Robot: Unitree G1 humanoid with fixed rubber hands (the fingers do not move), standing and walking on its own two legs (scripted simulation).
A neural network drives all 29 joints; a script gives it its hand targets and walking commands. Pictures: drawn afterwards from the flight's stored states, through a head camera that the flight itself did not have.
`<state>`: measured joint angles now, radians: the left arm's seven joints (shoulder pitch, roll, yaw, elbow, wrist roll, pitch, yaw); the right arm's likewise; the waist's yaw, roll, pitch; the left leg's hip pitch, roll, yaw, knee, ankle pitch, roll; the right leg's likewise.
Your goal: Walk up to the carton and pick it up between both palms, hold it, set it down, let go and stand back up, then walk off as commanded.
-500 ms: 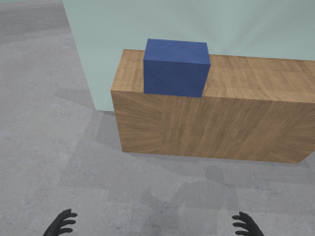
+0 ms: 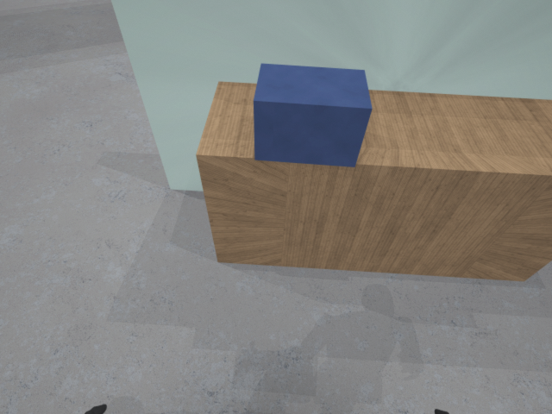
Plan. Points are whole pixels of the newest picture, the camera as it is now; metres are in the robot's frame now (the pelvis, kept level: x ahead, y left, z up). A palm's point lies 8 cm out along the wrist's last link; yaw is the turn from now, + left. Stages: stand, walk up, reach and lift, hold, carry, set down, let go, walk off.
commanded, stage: stand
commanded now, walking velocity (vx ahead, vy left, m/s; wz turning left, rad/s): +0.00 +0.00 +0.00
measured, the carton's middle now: (308, 115) +0.84 -0.09 -0.06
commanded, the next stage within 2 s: walk up in 0.94 s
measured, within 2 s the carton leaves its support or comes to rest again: neither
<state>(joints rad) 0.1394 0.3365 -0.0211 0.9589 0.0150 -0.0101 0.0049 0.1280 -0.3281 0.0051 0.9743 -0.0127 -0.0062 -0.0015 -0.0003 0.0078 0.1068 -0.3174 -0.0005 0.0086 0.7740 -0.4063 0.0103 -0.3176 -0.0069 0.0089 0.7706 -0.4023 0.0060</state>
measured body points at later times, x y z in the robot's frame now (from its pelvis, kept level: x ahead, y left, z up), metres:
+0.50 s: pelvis +0.00 +0.00 +0.03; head +0.01 +0.00 +0.48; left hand +0.10 +0.28 -0.10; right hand +0.09 -0.29 -0.10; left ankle +0.01 +0.11 -0.71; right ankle +0.01 -0.13 -0.71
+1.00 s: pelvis +0.00 +0.00 +0.03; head +0.02 -0.01 +0.48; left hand +0.09 +0.28 -0.10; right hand +0.08 -0.29 -0.10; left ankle +0.01 +0.11 -0.71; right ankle +0.01 -0.13 -0.71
